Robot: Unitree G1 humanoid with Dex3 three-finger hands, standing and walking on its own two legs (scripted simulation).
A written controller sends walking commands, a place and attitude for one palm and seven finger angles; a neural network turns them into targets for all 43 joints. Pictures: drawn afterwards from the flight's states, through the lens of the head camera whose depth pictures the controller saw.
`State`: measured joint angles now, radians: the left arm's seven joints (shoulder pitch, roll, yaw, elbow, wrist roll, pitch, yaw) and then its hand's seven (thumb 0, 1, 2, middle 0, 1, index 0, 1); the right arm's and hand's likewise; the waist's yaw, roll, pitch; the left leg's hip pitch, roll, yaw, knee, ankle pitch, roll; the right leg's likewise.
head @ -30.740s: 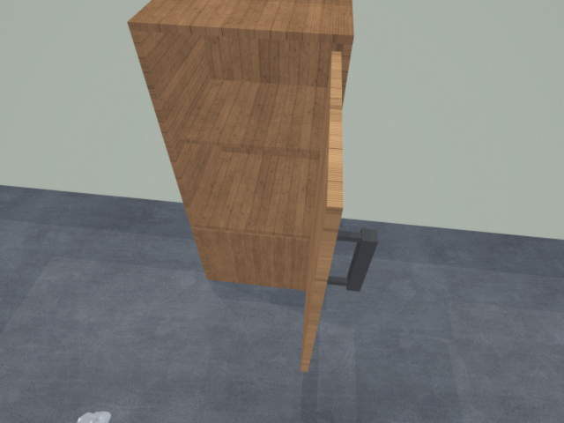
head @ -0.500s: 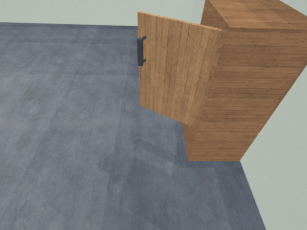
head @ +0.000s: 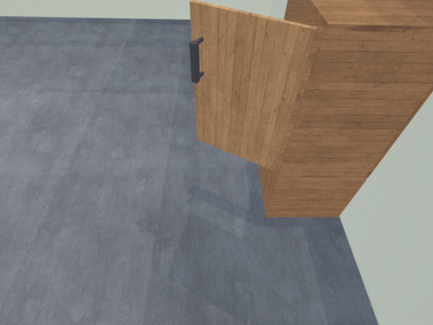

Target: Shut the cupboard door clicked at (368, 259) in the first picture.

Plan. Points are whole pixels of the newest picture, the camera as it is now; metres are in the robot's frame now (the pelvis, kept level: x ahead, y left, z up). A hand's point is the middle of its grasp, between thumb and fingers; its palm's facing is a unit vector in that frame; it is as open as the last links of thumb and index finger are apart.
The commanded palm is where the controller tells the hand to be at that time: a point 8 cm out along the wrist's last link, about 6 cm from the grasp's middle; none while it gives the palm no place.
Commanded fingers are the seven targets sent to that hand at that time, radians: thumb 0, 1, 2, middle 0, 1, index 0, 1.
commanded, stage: look to check the result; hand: left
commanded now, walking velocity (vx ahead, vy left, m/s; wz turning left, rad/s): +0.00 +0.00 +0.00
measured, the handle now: (198, 60) +0.92 +0.11 +0.02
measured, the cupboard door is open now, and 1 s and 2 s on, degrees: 61 61 61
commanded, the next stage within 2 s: walk to a spot facing it in 0.18 s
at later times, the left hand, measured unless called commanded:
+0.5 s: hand out of the picture +0.05 +0.20 -0.18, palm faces +0.05 -0.97 -0.25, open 7.3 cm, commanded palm none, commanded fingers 0.00 0.90 0.90 -0.20 -0.30 -0.20 -0.30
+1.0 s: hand out of the picture +0.03 +0.25 -0.17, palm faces +0.31 -0.91 -0.27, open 7.4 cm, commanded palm none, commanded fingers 0.00 0.90 0.90 -0.20 -0.30 -0.20 -0.30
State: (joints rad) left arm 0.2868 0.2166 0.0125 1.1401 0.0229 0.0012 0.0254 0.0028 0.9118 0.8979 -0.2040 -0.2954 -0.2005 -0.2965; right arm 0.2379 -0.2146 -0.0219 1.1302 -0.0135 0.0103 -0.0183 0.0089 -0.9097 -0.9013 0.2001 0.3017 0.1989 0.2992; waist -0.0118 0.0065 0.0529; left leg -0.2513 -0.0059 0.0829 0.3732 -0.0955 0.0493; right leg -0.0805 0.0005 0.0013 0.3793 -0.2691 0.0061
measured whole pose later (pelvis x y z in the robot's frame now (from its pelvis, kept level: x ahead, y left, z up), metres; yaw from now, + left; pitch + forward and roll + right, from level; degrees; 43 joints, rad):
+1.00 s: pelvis +0.01 +0.01 +0.00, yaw +19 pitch +3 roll -3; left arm 0.15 0.26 0.08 0.90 0.04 0.05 0.02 0.00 0.91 0.90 -0.20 -0.30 -0.20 -0.30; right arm 0.22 -0.22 -0.06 0.95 -0.03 0.04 0.00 0.01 -0.91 -0.90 0.20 0.30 0.20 0.30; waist -0.03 0.01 0.09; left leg -0.38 -0.08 -0.09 0.43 -0.09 0.08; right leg -0.47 -0.04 0.03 0.97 -0.36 0.06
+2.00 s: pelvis +0.11 +0.03 -0.01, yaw +59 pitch +1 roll +1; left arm 0.25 0.21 0.06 0.85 0.04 -0.04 0.00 0.00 0.91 0.90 -0.20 -0.30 -0.20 -0.30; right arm 0.26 -0.25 -0.07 0.96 -0.04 0.04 0.03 0.01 -0.91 -0.90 0.20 0.30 0.20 0.30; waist -0.01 0.03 0.05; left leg -0.50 -0.01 -0.04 1.19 -0.41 0.01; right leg -0.28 -0.09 -0.14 0.57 -0.30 0.00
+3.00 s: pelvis +0.19 +0.33 -0.01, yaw +66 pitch +1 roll +0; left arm 0.21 0.17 0.07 0.94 0.04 0.04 0.02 0.00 0.93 0.90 -0.21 -0.30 -0.20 -0.30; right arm 0.19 -0.19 -0.04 0.96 -0.01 0.03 -0.02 0.01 -0.91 -0.90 0.20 0.30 0.20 0.30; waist 0.01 -0.01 0.09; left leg -0.40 0.02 0.02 0.84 -0.45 -0.04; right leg -0.33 0.03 0.06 0.48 -0.17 -0.01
